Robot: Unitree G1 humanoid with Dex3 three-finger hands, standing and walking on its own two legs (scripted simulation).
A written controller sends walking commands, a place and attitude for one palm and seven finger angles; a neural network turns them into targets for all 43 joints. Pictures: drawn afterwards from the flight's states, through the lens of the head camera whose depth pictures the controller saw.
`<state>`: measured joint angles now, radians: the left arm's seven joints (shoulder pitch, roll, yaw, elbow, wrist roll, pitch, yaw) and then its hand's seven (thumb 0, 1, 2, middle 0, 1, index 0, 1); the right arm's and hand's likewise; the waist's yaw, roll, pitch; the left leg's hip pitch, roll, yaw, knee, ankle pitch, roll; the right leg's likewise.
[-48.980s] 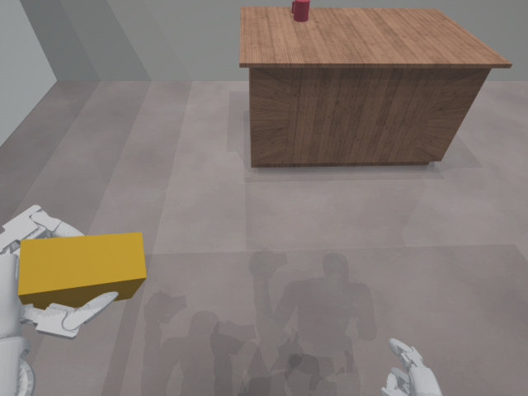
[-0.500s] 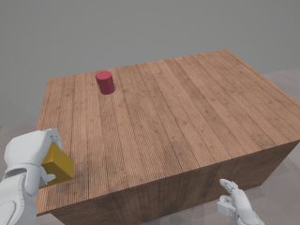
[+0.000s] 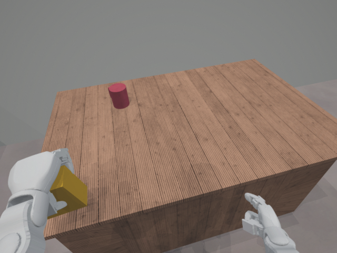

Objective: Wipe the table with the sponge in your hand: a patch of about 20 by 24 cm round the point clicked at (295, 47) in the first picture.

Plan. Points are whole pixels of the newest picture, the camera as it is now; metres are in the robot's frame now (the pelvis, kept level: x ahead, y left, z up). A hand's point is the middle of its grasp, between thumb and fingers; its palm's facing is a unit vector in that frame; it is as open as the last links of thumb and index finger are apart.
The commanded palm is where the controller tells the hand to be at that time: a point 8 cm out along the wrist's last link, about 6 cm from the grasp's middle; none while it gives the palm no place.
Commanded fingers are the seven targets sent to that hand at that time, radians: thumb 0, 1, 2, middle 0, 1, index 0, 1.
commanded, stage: bring the sponge back beside the body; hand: left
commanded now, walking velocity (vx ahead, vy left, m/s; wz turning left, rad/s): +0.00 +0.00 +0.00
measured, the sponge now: (57, 197) +0.19 +0.31 +0.05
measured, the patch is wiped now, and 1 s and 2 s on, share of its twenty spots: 1.00 1.00 1.00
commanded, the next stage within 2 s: step back with the hand held close in 0.78 s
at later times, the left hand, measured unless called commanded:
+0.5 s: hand (66, 190) +0.18 +0.26 +0.10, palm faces +0.10 -0.17 -0.98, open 9.3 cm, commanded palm +0.15 +0.26 +0.17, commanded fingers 0.00 0.10 1.30 -1.20 -1.60 -1.20 -1.60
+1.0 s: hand (80, 178) +0.21 +0.23 +0.12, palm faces +0.26 -0.70 -0.67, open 9.3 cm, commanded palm +0.15 +0.26 +0.17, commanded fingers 0.00 0.10 1.30 -1.20 -1.60 -1.20 -1.60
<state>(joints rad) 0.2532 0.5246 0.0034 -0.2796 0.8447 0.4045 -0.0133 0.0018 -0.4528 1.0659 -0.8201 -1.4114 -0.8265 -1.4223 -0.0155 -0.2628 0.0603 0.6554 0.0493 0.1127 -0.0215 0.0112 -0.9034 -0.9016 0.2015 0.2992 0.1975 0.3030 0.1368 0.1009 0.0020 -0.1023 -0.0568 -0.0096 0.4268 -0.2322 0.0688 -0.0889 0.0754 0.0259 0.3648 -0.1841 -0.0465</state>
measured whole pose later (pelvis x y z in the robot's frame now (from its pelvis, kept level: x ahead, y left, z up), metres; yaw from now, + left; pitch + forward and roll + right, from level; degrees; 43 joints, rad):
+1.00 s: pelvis -0.01 -0.02 +0.00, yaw +0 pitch -4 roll -1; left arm 0.29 0.46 0.16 -0.34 0.20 0.18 0.04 0.00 -0.45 1.07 -0.82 -1.41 -0.83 -1.42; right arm 0.06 -0.25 0.06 0.54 0.04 0.07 -0.04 0.01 -0.90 -0.90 0.20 0.30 0.20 0.30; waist 0.10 0.08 0.01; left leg -0.18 -0.03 -0.03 0.49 -0.25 0.04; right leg -0.14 0.11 0.01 0.39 -0.18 -0.07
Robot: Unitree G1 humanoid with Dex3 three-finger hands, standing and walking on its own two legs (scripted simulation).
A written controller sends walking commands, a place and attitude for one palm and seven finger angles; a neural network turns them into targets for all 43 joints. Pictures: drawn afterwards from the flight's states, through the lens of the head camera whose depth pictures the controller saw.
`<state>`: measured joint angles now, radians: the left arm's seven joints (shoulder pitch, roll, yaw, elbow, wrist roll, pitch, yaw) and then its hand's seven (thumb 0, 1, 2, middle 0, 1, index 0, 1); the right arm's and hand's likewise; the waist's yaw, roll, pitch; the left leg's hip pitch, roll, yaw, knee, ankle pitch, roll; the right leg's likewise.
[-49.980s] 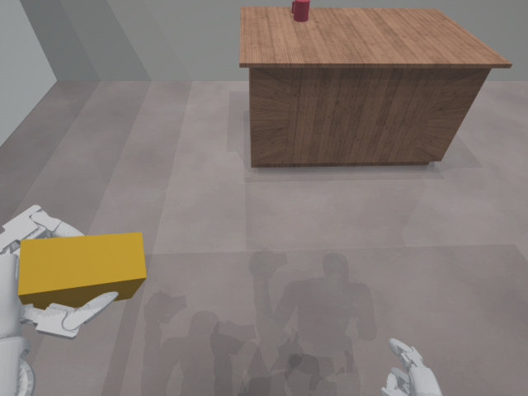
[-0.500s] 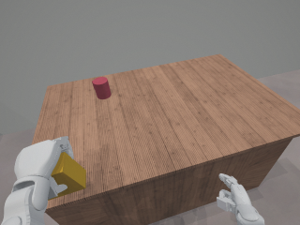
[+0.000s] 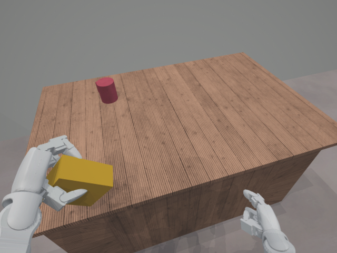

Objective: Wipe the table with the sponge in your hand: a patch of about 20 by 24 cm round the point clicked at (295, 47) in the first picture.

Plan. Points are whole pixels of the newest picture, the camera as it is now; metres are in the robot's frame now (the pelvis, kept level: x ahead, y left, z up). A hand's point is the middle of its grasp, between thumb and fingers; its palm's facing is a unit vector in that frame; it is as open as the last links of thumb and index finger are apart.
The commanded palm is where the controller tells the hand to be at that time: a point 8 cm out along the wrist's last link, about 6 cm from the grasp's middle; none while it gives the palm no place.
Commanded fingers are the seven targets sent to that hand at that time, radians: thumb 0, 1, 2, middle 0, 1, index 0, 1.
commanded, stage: step back with the hand held close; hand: left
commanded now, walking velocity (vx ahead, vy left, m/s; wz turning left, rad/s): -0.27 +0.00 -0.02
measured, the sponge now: (85, 184) +0.23 +0.23 +0.08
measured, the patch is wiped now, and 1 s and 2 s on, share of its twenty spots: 1.00 1.00 1.00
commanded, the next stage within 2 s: stop stepping back and stand still in 1.34 s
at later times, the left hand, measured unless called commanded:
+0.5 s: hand (38, 181) +0.18 +0.28 +0.15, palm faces +0.35 -0.85 -0.39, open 9.3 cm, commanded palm +0.13 +0.32 +0.18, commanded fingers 0.00 0.10 1.30 -1.20 -1.60 -1.20 -1.60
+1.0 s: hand out of the picture +0.13 +0.31 +0.17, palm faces +0.42 -0.85 -0.30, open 9.3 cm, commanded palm +0.08 +0.33 +0.18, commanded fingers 0.00 0.10 1.30 -1.20 -1.60 -1.20 -1.60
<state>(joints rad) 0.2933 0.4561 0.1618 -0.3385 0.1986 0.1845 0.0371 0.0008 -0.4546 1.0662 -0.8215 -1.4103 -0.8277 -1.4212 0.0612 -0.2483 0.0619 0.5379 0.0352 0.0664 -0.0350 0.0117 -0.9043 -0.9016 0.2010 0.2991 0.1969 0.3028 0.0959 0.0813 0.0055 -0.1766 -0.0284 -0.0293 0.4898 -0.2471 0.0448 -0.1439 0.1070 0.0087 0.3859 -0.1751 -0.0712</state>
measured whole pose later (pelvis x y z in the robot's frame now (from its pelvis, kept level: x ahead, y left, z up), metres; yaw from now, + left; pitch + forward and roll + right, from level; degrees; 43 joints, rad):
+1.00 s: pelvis -0.09 +0.06 -0.01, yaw -3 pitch +3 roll -5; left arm 0.41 0.35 0.37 -0.56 -0.02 -0.14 0.16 0.00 -0.47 1.08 -0.83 -1.42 -0.83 -1.44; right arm 0.20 -0.17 0.03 0.63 0.00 -0.09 -0.04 0.01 -0.90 -0.90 0.20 0.30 0.20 0.30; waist 0.03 0.00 -0.06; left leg -0.48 0.02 0.08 0.52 -0.10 0.11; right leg -0.30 0.06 0.05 0.81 -0.45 0.02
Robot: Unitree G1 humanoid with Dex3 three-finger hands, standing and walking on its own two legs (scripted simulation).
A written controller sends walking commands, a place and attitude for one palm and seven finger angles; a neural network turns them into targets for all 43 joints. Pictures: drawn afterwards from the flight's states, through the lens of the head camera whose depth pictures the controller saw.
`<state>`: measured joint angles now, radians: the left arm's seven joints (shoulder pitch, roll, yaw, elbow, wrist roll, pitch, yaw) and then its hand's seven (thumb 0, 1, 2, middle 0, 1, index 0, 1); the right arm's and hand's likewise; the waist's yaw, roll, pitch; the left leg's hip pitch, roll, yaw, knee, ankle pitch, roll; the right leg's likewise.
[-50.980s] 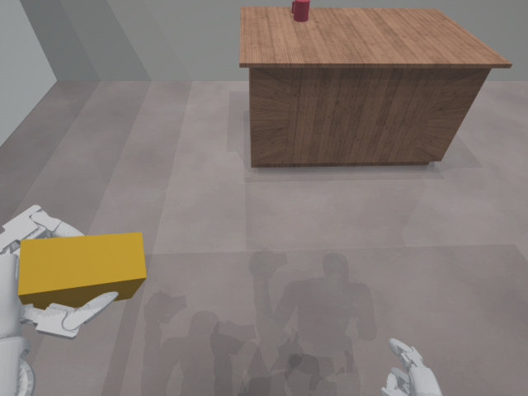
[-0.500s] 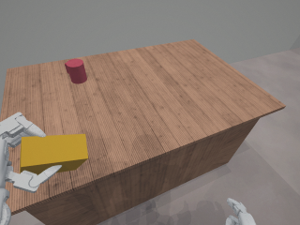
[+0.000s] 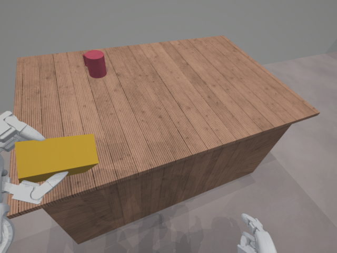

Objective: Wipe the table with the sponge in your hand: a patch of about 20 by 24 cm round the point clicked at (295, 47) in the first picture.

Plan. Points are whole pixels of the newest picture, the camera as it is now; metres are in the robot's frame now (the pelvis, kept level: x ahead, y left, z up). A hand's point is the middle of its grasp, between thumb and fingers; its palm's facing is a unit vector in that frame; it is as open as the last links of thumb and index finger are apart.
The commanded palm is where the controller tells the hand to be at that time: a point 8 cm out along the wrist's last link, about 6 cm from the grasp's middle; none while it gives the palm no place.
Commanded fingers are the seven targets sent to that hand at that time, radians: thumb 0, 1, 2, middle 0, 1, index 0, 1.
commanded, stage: step back with the hand held close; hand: left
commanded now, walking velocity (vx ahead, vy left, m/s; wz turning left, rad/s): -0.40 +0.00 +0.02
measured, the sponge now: (67, 158) +0.24 +0.22 +0.15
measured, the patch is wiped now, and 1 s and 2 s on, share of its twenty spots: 1.00 1.00 1.00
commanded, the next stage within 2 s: stop stepping back and stand still in 0.34 s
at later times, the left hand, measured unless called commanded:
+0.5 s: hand (0, 244) +0.10 +0.25 +0.15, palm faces +0.35 -0.89 -0.30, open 9.3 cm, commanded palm +0.03 +0.28 +0.18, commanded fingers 0.00 0.10 1.30 -1.20 -1.60 -1.20 -1.60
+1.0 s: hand out of the picture -0.07 +0.23 +0.16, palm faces +0.37 -0.90 -0.23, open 9.3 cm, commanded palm -0.13 +0.29 +0.18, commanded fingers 0.00 0.10 1.30 -1.20 -1.60 -1.20 -1.60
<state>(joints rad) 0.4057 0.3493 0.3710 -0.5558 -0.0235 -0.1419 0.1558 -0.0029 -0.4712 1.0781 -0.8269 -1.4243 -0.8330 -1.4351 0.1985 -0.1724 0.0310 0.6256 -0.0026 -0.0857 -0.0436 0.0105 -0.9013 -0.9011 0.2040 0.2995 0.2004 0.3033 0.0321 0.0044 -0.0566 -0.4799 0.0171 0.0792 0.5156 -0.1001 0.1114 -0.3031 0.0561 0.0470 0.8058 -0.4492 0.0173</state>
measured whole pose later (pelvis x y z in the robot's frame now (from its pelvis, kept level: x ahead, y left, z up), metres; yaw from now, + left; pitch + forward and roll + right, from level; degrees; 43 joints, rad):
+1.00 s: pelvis -0.27 +0.00 -0.01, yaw +3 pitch +3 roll -1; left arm 0.43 0.34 0.25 -0.50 -0.04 -0.09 0.11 0.00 -0.48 1.08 -0.83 -1.43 -0.83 -1.44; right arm 0.26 -0.25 0.00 0.62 0.04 -0.10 -0.07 0.01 -0.90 -0.90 0.20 0.30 0.20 0.30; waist -0.03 -0.07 -0.16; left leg -0.37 0.07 0.02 0.83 -0.41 0.07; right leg -0.43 -0.01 -0.08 0.59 -0.21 -0.03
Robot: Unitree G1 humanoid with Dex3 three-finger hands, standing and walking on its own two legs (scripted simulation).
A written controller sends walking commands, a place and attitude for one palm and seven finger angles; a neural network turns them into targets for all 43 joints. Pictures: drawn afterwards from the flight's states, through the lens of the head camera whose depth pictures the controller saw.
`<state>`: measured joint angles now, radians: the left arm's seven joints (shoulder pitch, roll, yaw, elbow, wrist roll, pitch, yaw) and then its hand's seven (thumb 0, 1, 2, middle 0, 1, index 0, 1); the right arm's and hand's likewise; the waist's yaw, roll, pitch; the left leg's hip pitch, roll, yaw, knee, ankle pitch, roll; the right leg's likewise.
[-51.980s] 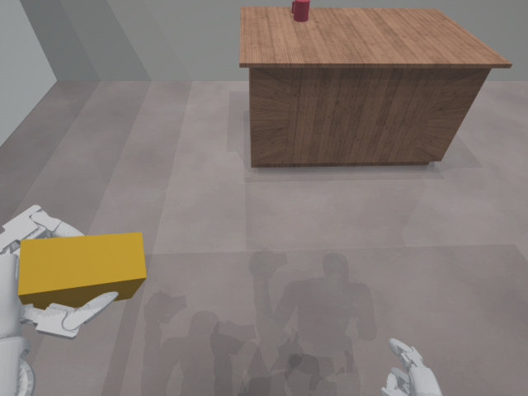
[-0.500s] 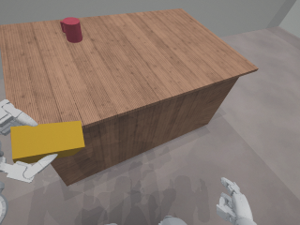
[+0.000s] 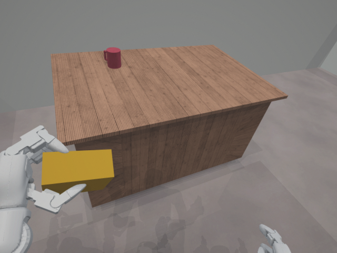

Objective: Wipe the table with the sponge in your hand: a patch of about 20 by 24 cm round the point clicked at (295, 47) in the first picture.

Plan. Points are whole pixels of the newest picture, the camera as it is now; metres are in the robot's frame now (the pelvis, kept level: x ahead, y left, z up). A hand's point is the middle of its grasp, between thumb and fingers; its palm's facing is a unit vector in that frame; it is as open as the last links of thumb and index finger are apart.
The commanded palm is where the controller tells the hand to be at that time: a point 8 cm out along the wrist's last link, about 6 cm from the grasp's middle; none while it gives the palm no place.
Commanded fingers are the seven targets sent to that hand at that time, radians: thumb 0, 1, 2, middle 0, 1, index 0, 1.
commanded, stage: stop stepping back and stand still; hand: left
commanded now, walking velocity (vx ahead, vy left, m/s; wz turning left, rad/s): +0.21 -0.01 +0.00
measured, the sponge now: (87, 172) +0.23 +0.18 +0.14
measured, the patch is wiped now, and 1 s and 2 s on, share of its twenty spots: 1.00 1.00 1.00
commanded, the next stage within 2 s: stand and wait in 0.68 s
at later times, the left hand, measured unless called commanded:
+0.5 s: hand (31, 210) +0.14 +0.23 +0.17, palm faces +0.31 -0.89 -0.32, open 9.3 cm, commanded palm +0.10 +0.28 +0.19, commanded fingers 0.00 0.10 1.30 -1.20 -1.60 -1.20 -1.60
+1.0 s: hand (23, 198) +0.15 +0.24 +0.19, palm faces +0.40 -0.85 -0.36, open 9.3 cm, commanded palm +0.11 +0.28 +0.19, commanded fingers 0.00 0.10 1.30 -1.20 -1.60 -1.20 -1.60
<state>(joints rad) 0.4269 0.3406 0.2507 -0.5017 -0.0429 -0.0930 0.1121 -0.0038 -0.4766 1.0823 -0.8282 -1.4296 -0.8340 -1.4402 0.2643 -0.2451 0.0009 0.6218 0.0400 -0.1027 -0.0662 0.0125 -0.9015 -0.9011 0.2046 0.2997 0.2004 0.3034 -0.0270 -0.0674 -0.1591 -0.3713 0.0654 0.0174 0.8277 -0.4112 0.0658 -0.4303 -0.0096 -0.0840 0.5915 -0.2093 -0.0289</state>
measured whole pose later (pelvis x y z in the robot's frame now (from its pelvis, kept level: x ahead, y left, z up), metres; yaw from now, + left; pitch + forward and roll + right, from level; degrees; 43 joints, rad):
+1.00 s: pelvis -0.05 +0.00 +0.00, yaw +0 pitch -1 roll -1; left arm 0.54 0.38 0.34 -0.58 -0.06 -0.15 0.16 0.00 -0.48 1.08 -0.83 -1.43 -0.84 -1.44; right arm 0.24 -0.22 0.00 0.65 0.02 -0.09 -0.07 0.01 -0.90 -0.90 0.20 0.30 0.20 0.30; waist 0.00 -0.02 -0.03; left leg -0.27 0.02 0.02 0.62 -0.32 0.01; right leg -0.32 -0.01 -0.06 0.59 -0.25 -0.01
